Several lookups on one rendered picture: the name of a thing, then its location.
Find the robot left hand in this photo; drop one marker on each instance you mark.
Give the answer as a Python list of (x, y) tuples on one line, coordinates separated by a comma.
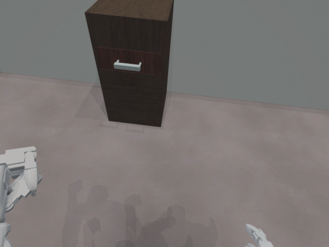
[(20, 165)]

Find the robot right hand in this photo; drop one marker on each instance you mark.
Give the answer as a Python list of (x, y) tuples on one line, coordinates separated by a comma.
[(258, 237)]

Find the handle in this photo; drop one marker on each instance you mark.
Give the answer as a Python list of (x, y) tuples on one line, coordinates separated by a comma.
[(127, 66)]

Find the drawer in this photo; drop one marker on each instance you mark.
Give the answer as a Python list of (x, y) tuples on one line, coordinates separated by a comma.
[(150, 61)]

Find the cabinet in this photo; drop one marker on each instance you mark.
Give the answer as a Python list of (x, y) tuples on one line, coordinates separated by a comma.
[(141, 25)]

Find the robot left forearm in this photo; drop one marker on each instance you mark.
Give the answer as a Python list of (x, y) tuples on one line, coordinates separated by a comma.
[(5, 228)]

